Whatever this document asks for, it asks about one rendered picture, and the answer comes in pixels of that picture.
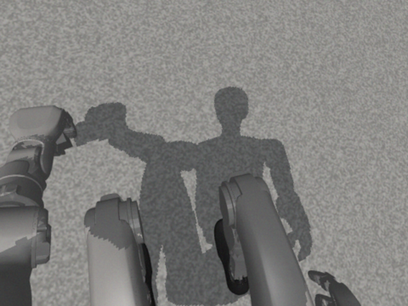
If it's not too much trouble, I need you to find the left robot foot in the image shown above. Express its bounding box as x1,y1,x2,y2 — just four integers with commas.
142,243,156,306

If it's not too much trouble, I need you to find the right robot hand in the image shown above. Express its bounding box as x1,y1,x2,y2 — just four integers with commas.
308,270,361,306

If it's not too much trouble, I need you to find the small box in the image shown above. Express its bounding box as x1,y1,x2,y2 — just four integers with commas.
56,132,72,150

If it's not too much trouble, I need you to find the left robot arm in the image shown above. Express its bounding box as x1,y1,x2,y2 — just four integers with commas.
0,136,55,306

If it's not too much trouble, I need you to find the left robot hand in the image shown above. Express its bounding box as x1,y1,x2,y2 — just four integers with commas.
9,106,77,157

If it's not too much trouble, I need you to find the right robot foot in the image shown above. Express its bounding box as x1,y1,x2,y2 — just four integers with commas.
214,219,249,295

